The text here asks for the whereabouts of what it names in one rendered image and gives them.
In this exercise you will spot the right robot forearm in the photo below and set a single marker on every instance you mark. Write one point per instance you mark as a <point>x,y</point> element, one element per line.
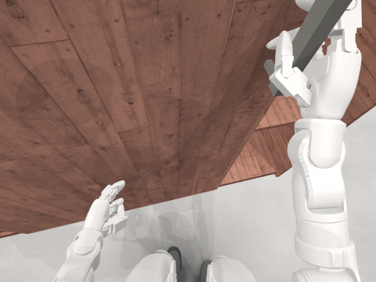
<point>317,153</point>

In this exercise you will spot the robot left thigh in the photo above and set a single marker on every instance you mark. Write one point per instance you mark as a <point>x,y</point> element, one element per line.
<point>156,267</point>

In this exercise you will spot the handle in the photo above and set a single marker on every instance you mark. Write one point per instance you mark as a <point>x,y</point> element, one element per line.
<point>320,20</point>

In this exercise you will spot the right robot upper arm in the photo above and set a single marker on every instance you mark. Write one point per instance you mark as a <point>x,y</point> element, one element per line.
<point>315,275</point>

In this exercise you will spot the right robot foot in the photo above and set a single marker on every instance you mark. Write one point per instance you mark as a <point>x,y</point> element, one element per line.
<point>203,271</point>

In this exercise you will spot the right robot hand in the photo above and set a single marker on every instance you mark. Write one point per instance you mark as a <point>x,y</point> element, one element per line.
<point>333,77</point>

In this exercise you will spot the left robot forearm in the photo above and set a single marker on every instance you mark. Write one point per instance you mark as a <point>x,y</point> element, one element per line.
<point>83,258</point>

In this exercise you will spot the left robot hand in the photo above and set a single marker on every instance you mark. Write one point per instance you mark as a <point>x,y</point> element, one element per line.
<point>101,213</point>

